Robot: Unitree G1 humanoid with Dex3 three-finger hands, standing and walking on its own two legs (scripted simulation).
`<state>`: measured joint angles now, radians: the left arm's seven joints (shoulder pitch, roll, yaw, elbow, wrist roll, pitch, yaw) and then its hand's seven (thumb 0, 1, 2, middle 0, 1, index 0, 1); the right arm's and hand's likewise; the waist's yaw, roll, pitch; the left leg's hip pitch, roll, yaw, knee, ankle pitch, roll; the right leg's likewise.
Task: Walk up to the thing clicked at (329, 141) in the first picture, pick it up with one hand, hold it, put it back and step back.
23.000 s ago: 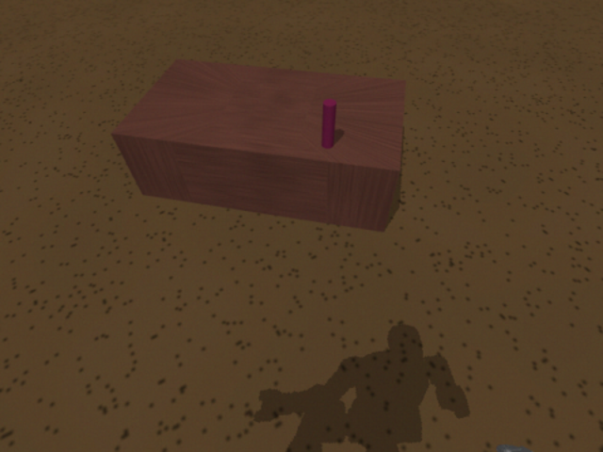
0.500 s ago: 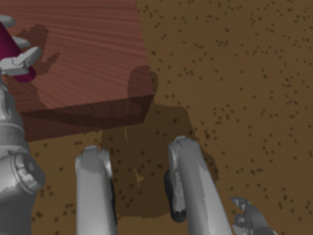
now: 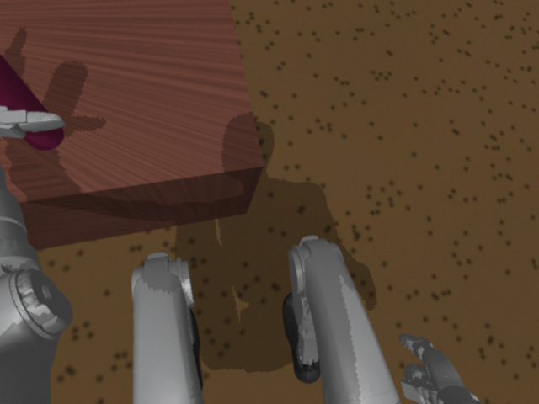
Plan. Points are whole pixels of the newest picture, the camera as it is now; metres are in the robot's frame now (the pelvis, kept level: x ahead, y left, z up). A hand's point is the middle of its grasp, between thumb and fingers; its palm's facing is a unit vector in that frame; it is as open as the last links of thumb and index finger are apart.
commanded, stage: withdraw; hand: left
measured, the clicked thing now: (7, 96) +0.50 +0.28 +0.02
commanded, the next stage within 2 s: rise in 0.12 s
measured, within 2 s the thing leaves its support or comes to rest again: neither
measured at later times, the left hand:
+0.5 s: hand out of the picture +0.48 +0.37 +0.16, palm faces +0.40 -0.85 -0.33, open 17.3 cm
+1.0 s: hand out of the picture +0.35 +0.29 +0.20, palm faces +0.29 -0.89 -0.35, open 17.2 cm
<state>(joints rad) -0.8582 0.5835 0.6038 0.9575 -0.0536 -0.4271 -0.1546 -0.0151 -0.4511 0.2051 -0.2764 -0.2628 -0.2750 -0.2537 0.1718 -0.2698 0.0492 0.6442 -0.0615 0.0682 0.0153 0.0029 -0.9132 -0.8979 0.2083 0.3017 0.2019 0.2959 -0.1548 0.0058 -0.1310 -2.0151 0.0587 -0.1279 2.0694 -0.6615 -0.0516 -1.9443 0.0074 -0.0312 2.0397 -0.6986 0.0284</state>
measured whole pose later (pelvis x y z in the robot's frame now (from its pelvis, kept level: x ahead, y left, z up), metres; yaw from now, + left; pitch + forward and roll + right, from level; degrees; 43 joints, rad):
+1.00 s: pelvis +0.07 +0.02 +0.28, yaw +4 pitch +14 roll -3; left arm -0.12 0.34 0.22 0.66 0.01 0.04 0.14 -0.01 -0.49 0.08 -0.07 -0.06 -0.06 -0.06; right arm 0.29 -0.24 0.02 0.59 0.05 0.06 -0.09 0.01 -0.90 -0.90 0.21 0.30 0.20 0.30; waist -0.07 0.00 -0.10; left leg -0.78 0.07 -0.03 0.97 -0.44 -0.02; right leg -0.70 -0.01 -0.02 0.90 -0.44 0.03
